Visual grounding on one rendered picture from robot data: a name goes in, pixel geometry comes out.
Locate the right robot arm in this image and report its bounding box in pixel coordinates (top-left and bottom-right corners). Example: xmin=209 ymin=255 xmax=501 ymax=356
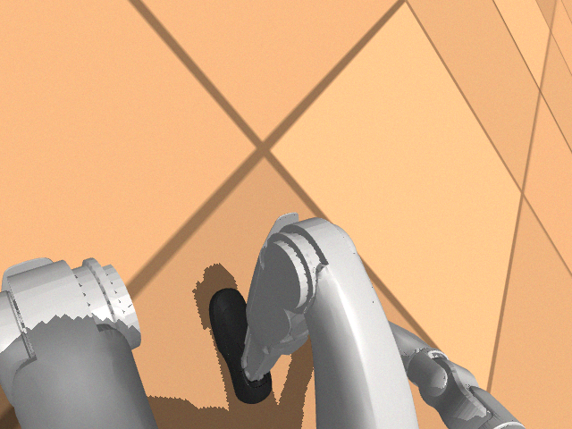
xmin=408 ymin=348 xmax=526 ymax=429

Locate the right robot foot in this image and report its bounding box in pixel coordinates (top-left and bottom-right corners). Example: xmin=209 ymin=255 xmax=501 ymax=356
xmin=209 ymin=288 xmax=272 ymax=404

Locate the right robot hand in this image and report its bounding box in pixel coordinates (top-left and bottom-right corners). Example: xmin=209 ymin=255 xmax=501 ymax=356
xmin=388 ymin=321 xmax=431 ymax=376

